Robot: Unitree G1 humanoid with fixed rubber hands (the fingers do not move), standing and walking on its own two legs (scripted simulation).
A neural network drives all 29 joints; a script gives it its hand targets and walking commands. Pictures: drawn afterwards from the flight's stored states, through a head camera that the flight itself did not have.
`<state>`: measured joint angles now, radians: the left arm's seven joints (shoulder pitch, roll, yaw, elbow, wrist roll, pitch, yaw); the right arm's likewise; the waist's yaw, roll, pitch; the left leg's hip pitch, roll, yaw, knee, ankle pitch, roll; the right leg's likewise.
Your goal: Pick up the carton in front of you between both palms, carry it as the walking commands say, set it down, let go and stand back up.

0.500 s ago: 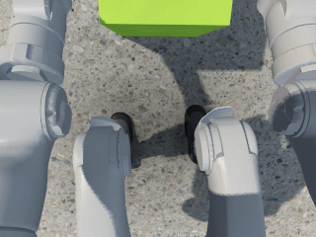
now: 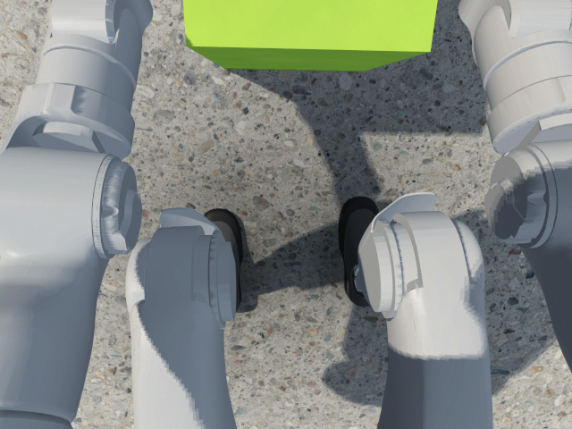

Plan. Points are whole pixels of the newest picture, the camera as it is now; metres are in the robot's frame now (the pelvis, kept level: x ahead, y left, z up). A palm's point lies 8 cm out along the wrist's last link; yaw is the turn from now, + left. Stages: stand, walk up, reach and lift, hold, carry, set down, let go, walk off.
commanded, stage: reach and lift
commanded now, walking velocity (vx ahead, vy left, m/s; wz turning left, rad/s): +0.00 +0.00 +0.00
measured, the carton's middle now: out of the picture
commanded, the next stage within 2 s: none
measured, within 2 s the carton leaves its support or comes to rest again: leaves its support in 0.48 s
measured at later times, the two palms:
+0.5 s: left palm out of the picture +0.56 +0.12 -0.16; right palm out of the picture +0.55 -0.18 -0.16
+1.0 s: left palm out of the picture +0.51 +0.13 +0.05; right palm out of the picture +0.50 -0.17 +0.05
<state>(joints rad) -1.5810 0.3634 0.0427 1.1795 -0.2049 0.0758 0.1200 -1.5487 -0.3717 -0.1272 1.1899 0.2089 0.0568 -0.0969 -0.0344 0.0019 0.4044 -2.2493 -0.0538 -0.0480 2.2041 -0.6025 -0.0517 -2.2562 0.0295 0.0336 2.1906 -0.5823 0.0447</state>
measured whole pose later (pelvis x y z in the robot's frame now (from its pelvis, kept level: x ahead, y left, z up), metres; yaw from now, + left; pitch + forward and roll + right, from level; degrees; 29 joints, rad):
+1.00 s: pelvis -0.01 +0.00 +0.11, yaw +0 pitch +43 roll +0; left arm -1.19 0.02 0.52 0.76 0.26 0.37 0.05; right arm -1.17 -0.05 -0.53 0.75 -0.26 0.39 -0.04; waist -0.02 0.02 -0.11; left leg -2.05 -0.12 -0.10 1.78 -0.48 -0.08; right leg -2.06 0.11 0.10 1.77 -0.46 0.08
